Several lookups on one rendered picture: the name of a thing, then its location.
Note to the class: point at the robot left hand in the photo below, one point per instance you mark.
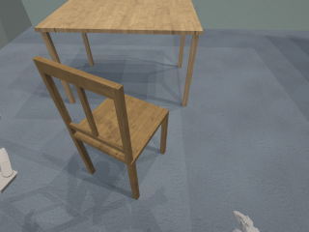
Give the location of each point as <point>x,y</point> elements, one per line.
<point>7,175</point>

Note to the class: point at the table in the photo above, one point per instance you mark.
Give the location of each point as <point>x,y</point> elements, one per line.
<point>154,17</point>

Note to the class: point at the chair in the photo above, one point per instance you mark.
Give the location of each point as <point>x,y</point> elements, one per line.
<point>121,126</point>

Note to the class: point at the robot right hand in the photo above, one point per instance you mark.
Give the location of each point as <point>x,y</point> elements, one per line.
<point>245,223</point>

